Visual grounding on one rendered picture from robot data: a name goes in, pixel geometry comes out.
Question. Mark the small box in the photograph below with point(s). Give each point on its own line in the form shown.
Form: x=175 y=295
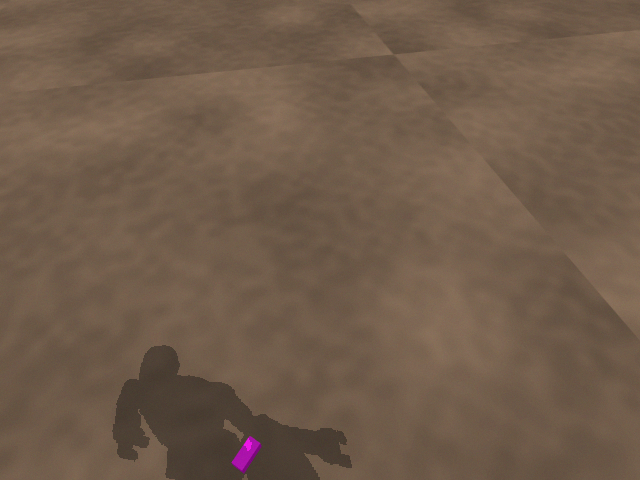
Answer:
x=246 y=454

